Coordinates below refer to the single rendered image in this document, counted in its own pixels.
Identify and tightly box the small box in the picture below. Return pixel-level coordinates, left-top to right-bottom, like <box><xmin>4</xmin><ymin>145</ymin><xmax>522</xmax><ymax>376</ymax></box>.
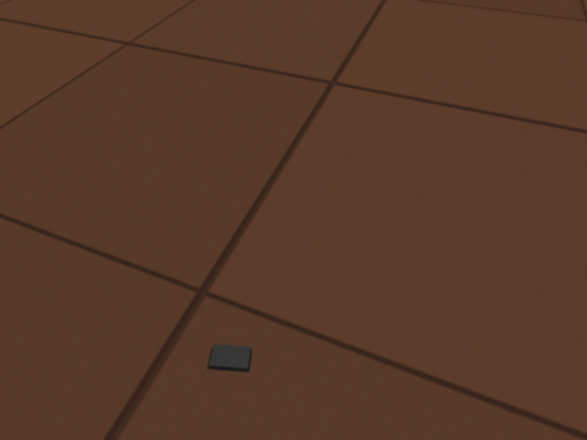
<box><xmin>209</xmin><ymin>345</ymin><xmax>252</xmax><ymax>372</ymax></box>

